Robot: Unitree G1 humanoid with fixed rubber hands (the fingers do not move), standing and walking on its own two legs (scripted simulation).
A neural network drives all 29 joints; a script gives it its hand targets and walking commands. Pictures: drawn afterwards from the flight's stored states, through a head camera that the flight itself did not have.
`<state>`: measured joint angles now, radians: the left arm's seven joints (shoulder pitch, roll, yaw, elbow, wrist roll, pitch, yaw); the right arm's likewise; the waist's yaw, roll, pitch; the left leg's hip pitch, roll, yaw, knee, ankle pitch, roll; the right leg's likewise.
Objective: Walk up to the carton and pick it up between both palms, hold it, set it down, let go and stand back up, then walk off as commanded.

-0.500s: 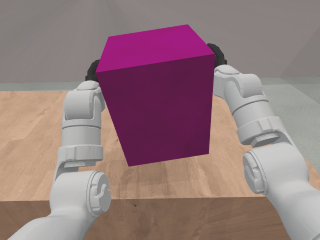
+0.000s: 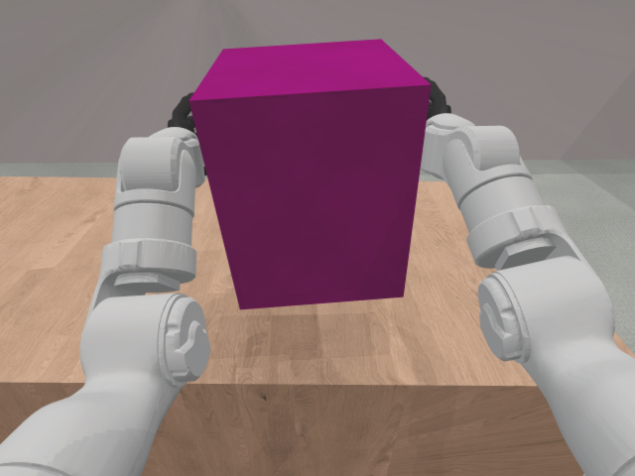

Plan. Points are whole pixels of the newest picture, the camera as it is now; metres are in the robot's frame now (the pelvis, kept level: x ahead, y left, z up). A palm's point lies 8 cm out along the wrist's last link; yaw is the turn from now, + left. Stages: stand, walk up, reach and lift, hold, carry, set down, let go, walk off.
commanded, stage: hold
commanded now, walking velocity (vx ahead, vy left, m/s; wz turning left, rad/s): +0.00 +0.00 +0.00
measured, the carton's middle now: (312, 171) +0.38 +0.00 +0.27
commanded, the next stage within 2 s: none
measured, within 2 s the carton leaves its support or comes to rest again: neither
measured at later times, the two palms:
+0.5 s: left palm (184, 141) +0.38 +0.15 +0.31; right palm (433, 129) +0.38 -0.14 +0.33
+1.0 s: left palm (179, 146) +0.37 +0.15 +0.31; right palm (429, 130) +0.38 -0.14 +0.33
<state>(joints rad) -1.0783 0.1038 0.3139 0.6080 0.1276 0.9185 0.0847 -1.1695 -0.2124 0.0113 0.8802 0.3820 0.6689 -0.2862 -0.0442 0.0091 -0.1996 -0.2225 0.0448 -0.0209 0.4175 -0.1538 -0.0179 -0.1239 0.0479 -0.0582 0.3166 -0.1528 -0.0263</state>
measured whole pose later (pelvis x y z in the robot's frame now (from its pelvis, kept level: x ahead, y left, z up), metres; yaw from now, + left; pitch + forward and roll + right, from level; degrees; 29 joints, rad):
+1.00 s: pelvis +0.01 +0.00 +0.00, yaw +0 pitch -3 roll -2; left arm -1.04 0.08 0.33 0.51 0.14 0.95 0.08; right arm -1.14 -0.22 0.04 0.80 0.42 0.71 -0.31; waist -0.04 0.02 -0.20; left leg -0.20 0.04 -0.02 0.44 -0.18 -0.02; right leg -0.09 0.05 -0.06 0.32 -0.17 -0.02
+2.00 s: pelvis +0.01 +0.00 +0.00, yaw +0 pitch -3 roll -2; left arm -1.06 0.10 0.31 0.58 0.14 0.93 0.08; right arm -1.17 -0.22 0.02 0.88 0.43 0.69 -0.30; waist -0.06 0.01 -0.20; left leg -0.21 0.04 -0.03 0.42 -0.17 -0.02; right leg -0.10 0.05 -0.06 0.31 -0.16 -0.03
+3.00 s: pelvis +0.01 +0.00 +0.00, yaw +0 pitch -3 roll -2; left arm -1.07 0.09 0.34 0.57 0.15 0.93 0.09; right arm -1.17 -0.22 0.03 0.86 0.42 0.70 -0.30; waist -0.04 0.02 -0.21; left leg -0.21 0.04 -0.02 0.42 -0.17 -0.02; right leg -0.11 0.05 -0.05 0.32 -0.16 -0.02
